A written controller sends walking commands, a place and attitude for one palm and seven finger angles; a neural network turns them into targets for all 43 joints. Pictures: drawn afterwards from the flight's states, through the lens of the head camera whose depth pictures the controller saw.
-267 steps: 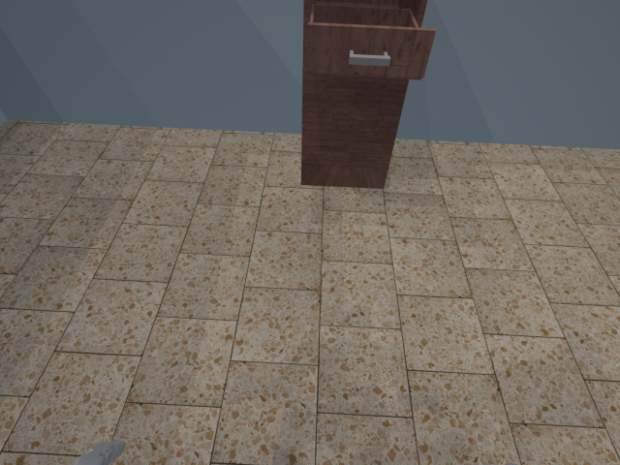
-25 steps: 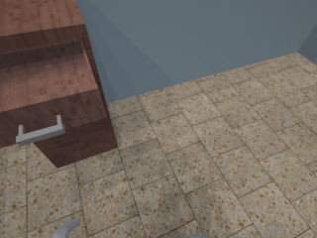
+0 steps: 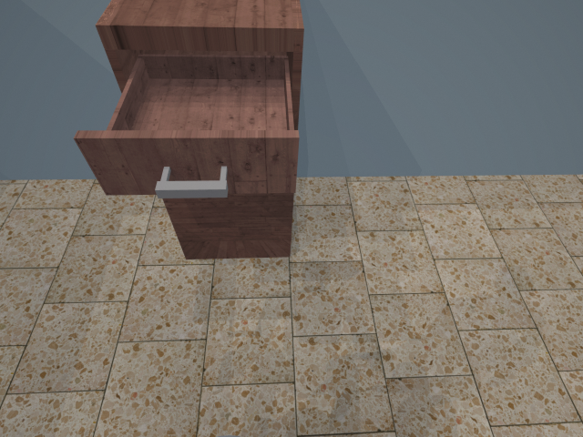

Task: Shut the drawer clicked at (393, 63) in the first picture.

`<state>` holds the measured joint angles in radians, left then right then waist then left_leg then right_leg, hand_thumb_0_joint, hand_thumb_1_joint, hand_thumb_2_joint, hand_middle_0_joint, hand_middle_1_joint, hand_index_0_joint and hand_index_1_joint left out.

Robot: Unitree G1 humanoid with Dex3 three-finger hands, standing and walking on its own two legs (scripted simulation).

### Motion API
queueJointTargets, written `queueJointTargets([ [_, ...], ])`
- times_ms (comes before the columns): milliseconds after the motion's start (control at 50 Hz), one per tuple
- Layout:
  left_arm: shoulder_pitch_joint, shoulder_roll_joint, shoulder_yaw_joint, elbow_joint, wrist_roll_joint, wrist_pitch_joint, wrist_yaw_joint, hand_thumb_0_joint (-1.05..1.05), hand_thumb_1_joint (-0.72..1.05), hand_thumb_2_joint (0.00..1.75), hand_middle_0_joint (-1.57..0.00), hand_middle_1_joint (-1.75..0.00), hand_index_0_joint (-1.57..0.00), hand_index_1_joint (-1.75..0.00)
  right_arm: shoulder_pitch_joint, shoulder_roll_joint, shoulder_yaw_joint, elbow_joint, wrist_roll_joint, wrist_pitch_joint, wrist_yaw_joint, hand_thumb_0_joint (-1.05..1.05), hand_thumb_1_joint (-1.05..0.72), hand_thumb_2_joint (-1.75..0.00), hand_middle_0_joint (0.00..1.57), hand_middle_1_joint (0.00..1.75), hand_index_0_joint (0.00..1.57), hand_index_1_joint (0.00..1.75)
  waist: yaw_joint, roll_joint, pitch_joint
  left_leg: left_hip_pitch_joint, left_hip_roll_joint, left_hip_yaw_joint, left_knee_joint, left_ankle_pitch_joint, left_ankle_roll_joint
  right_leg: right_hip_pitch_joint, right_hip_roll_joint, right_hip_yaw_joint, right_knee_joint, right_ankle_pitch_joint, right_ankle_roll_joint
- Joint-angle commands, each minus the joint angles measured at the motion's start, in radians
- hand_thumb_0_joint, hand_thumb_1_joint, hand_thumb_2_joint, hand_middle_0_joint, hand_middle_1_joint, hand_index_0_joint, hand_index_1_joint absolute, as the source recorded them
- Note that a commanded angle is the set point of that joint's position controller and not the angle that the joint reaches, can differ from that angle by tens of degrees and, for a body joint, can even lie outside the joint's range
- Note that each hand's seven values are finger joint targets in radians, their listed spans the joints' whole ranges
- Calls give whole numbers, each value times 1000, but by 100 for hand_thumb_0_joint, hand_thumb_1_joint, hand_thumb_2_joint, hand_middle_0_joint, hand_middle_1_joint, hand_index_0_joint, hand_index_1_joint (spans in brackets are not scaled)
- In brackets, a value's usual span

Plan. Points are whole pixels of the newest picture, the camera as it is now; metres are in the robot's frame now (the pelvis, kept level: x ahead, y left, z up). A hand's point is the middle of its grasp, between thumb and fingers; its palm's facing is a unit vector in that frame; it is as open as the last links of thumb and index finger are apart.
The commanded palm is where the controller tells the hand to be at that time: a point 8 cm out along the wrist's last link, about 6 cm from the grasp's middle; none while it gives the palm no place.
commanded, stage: take the last steps up to it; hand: left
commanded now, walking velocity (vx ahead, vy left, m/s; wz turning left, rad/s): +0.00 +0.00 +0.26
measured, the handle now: (194, 180) +0.50 +0.21 +0.02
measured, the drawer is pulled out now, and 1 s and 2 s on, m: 0.28 0.28 0.28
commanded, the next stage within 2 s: come to a stop and stand still in 0.98 s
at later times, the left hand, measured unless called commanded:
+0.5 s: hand out of the picture +0.08 +0.22 -0.16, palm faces +0.04 -0.98 -0.17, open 7.4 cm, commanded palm none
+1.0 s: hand out of the picture +0.14 +0.13 -0.15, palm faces +0.14 -0.97 -0.22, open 7.2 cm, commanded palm none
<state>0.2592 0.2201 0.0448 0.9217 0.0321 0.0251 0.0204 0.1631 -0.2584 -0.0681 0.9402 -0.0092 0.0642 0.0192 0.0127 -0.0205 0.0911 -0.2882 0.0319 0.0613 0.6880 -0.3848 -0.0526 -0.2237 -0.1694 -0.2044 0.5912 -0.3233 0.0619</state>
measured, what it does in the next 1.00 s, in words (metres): walks ahead: left foot, then right foot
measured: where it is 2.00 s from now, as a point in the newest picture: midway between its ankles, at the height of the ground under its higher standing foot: outside the picture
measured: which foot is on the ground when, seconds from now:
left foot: up 0.00-0.00, down 0.02-0.72, up 0.74-1.00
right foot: down 0.00-0.02, up 0.04-0.70, down 0.72-1.00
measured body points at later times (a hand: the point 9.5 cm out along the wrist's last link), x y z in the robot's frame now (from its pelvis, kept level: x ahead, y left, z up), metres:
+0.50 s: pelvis +0.03 +0.03 +0.02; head +0.02 +0.05 +0.47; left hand +0.08 +0.27 -0.14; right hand +0.00 -0.20 -0.13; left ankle -0.01 +0.11 -0.73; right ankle +0.07 -0.12 -0.67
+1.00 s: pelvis +0.16 -0.04 +0.02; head +0.16 -0.06 +0.47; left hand +0.13 +0.19 -0.14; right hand +0.22 -0.28 -0.14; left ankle +0.20 +0.09 -0.68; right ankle +0.15 -0.13 -0.73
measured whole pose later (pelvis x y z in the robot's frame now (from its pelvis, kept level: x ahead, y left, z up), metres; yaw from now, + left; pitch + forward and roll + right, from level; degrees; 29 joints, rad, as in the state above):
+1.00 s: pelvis +0.16 -0.04 +0.02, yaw +5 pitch -2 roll -1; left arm 0.33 0.15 0.04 1.12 0.02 -0.05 0.03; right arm 0.24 -0.18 -0.06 1.06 -0.02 -0.01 0.00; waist -0.01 0.04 0.02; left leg -0.47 0.10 0.08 0.89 -0.29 -0.02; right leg -0.09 0.00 -0.16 0.37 -0.24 -0.05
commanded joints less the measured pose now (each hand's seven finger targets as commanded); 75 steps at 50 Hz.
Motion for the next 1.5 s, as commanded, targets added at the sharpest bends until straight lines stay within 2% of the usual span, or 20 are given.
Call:
queueJointTargets([
  [0,11,102,30,-88,-27,-7,1,0,90,90,-20,-30,-20,-30,140,-226,-45,-50,-10,-57,-10,0,-90,-90,20,30,20,30,-69,296,-215,384,329,-380,-325,718,158,-303,38,28,294,-178,30],
  [20,-45,97,19,-97,-21,4,9,0,90,90,-20,-30,-20,-30,173,-256,-48,-34,-7,-47,-20,0,-90,-90,20,30,20,30,-90,280,-205,294,393,-392,-320,876,252,-288,53,134,416,-345,20],
  [120,-7,98,21,2,-13,5,-10,0,90,90,-20,-30,-20,-30,47,-117,0,-39,-11,-67,-43,0,-90,-90,20,30,20,30,-27,195,-104,207,224,-219,-384,523,207,-292,63,179,536,-97,13],
  [320,-60,65,8,38,-2,-14,-28,0,90,90,-20,-30,-20,-30,221,-65,-2,53,-9,-106,-49,0,-90,-90,20,30,20,30,-57,109,16,235,242,-307,-543,104,236,-379,54,189,384,6,9],
  [540,-190,18,12,14,-11,-31,-39,0,90,90,-20,-30,-20,-30,306,-56,-5,133,-22,-115,-50,0,-90,-90,20,30,20,30,-75,139,61,177,257,-293,-549,75,238,-295,67,155,146,16,-19],
  [640,-65,12,22,63,-13,-53,-36,0,90,90,-20,-30,-20,-30,300,-44,1,161,-22,-109,-49,0,-90,-90,20,30,20,30,-11,91,-1,80,189,-190,-363,208,176,17,138,83,-92,108,-38],
  [660,28,39,29,98,-11,-62,-31,0,90,90,-20,-30,-20,-30,301,-26,4,165,-16,-113,-46,0,-90,-90,20,30,20,30,28,50,-45,25,142,-131,-231,222,145,160,118,117,-152,128,-53],
  [680,148,109,43,133,-5,-77,-23,0,90,90,-20,-30,-20,-30,316,13,13,156,-7,-118,-39,0,-90,-90,20,30,20,30,71,-95,-135,-125,69,-39,-5,132,102,367,-45,302,-212,43,-112],
  [700,252,202,62,155,-10,-81,-13,0,90,90,-20,-30,-20,-30,291,52,25,119,-3,-118,-36,0,-90,-90,20,30,20,30,93,-285,-168,-313,-29,27,256,-195,73,456,-258,617,-326,81,-203],
  [720,260,195,55,156,-21,-78,-8,0,90,90,-20,-30,-20,-30,241,10,14,104,-7,-113,-35,0,-90,-90,20,30,20,30,101,-161,-142,-342,10,-45,400,-208,81,375,-279,623,-362,98,-248],
  [780,71,74,28,122,-21,-82,2,0,90,90,-20,-30,-20,-30,219,41,4,122,-11,-95,-26,0,-90,-90,20,30,20,30,16,-59,-11,-293,93,-67,471,-14,71,107,-192,451,-418,-12,-227],
  [840,58,1,7,133,-13,-95,5,0,90,90,-20,-30,-20,-30,257,96,5,139,-18,-75,-21,0,-90,-90,20,30,20,30,-38,-45,13,-202,91,-32,381,73,44,-11,-113,271,-428,197,-194],
  [1040,186,47,1,198,-7,-98,6,0,90,90,-20,-30,-20,-30,29,85,20,63,-8,-93,-7,0,-90,-90,20,30,20,30,12,-113,-8,-108,49,37,-28,110,36,103,-103,238,-327,477,-210],
  [1100,164,14,-11,210,-20,-81,15,0,90,90,-20,-30,-20,-30,90,73,34,104,-8,-105,-28,0,-90,-90,20,30,20,30,-29,-49,-58,126,27,34,-263,365,34,72,-16,172,-153,611,-133],
  [1140,230,-49,-37,211,-30,-71,26,0,90,90,-20,-30,-20,-30,195,-36,20,131,-4,-115,-51,0,-90,-90,20,30,20,30,-40,162,-209,437,270,-148,-174,1109,137,-89,76,124,3,243,-41],
  [1160,251,-48,-37,220,-32,-60,35,0,90,90,-20,-30,-20,-30,192,-47,19,140,6,-104,-57,0,-90,-90,20,30,20,30,-32,205,-216,423,349,-166,-211,1300,204,-78,93,132,63,-138,-24],
  [1180,253,-28,-34,228,-30,-46,37,0,90,90,-20,-30,-20,-30,152,-49,26,139,8,-96,-66,0,-90,-90,20,30,20,30,-24,215,-191,376,353,-159,-255,1313,231,-74,93,158,128,-250,-17],
  [1240,184,0,-20,203,-15,-10,37,0,90,90,-20,-30,-20,-30,70,-40,20,121,9,-76,-81,0,-90,-90,20,30,20,30,-15,193,-43,189,328,-141,-320,1165,236,-103,78,188,246,-240,-18],
  [1360,168,-15,17,144,-11,27,27,0,90,90,-20,-30,-20,-30,-17,-48,-16,54,-4,-52,-69,0,-90,-90,20,30,20,30,8,125,-129,74,308,-104,-366,665,239,-136,110,202,452,-147,-18],
  [1480,197,-34,9,123,-10,7,16,0,90,90,-20,-30,-20,-30,-72,-51,-20,35,-17,-42,-41,0,-90,-90,20,30,20,30,36,208,-112,-103,244,-131,-424,-55,167,52,111,143,110,-66,-39],
])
